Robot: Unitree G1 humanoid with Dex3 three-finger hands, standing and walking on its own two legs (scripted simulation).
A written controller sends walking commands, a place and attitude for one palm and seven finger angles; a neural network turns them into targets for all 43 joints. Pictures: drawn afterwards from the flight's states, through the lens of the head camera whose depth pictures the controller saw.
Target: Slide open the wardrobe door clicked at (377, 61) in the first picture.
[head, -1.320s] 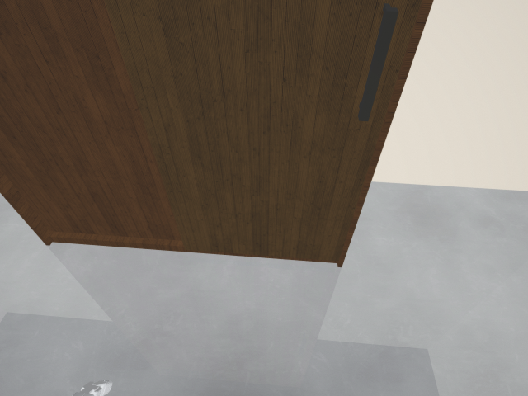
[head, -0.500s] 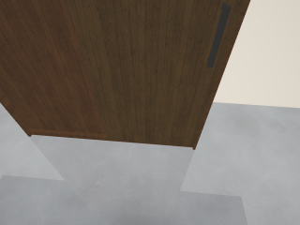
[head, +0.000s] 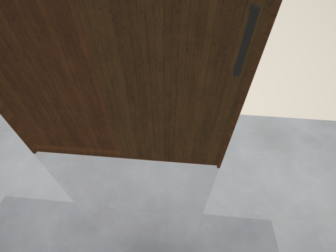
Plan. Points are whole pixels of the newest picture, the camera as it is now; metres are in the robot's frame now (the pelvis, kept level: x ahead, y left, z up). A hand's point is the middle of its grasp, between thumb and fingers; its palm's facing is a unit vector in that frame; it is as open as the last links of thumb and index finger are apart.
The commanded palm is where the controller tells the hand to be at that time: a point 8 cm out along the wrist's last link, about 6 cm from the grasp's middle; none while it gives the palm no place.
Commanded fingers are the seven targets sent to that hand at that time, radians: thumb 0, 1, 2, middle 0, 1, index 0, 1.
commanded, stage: look at it before walking up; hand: right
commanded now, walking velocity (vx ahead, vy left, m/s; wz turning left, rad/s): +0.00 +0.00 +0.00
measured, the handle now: (243, 42) +0.79 -0.23 +0.14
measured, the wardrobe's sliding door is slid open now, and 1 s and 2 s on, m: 0.00 0.00 0.00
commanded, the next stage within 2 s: take the last steps up to it in 0.12 s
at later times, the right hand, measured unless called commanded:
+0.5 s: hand out of the picture +0.04 -0.22 -0.18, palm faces +0.04 +0.97 -0.22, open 7.4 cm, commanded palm none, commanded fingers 0.00 -0.90 -0.90 0.20 0.30 0.20 0.30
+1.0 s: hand (236, 205) +0.31 -0.20 -0.19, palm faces +0.01 +0.98 -0.19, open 7.3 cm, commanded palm none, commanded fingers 0.00 -0.90 -0.90 0.20 0.30 0.20 0.30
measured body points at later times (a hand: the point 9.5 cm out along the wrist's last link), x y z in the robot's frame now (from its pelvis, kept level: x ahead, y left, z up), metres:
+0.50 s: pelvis +0.03 -0.02 -0.01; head +0.02 -0.03 +0.44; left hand +0.05 +0.25 -0.15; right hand +0.04 -0.27 -0.17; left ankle +0.01 +0.12 -0.75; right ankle +0.02 -0.12 -0.74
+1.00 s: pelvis +0.20 -0.02 -0.03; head +0.23 -0.02 +0.42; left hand +0.06 +0.17 -0.17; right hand +0.31 -0.25 -0.17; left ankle +0.31 +0.08 -0.75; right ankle +0.03 -0.12 -0.73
